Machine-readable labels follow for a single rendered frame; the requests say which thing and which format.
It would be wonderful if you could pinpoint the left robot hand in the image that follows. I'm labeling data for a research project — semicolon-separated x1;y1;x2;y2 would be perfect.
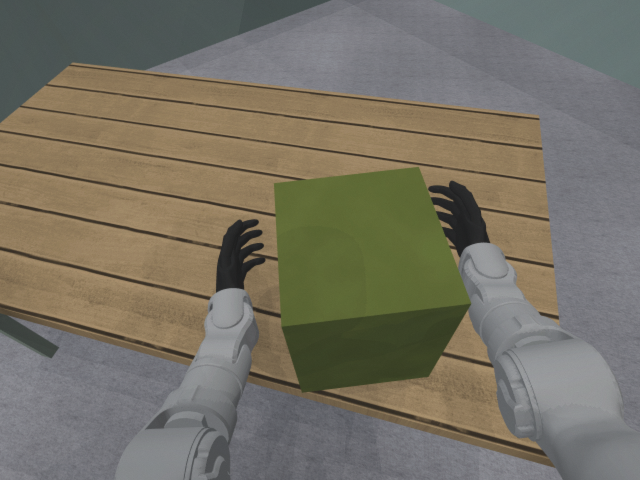
216;219;265;293

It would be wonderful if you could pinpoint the robot right forearm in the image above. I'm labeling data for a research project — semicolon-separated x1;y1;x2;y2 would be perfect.
458;243;624;420

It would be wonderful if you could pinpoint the right robot upper arm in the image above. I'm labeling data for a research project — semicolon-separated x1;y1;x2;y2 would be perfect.
494;338;640;480

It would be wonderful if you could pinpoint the left robot upper arm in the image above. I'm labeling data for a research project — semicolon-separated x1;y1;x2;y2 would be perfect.
116;427;230;480

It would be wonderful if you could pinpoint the table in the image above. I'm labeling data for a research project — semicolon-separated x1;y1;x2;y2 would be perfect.
0;63;560;468

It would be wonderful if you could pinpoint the right robot hand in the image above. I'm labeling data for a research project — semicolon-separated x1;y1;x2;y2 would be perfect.
428;181;490;257

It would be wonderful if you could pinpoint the robot left forearm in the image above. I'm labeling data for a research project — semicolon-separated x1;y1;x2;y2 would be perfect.
114;288;259;480

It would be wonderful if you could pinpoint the carton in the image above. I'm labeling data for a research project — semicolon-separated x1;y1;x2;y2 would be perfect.
274;167;471;393

